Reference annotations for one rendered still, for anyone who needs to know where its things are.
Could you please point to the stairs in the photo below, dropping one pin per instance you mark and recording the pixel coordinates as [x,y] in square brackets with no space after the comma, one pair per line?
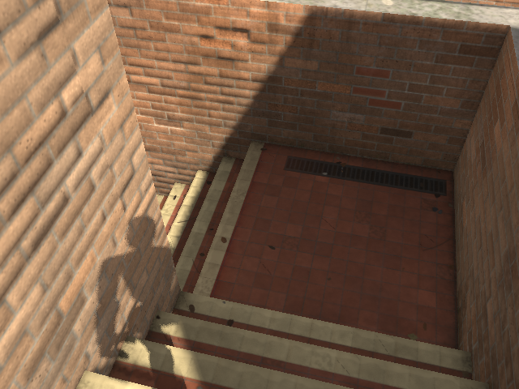
[209,343]
[191,216]

